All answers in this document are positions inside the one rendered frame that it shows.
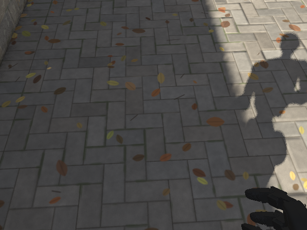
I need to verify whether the robot right hand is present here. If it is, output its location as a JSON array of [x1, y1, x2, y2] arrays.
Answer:
[[241, 186, 307, 230]]

